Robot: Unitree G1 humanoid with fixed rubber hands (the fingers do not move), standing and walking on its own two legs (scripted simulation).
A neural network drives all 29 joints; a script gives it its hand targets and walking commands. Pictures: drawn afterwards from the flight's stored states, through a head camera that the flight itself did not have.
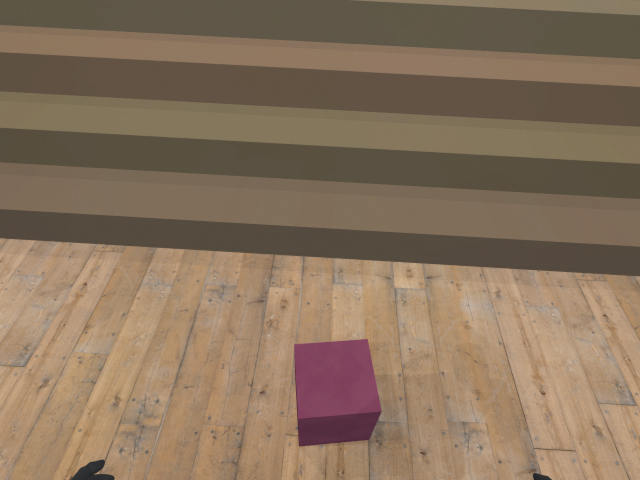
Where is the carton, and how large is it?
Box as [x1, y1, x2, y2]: [294, 339, 381, 445]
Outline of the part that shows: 367,339 294,344 299,445 351,441 369,438 381,411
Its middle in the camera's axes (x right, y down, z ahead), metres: +0.04 +0.44 +1.12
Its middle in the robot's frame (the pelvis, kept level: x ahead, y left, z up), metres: +0.48 -0.05 -0.66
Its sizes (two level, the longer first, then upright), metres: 0.210 0.200 0.250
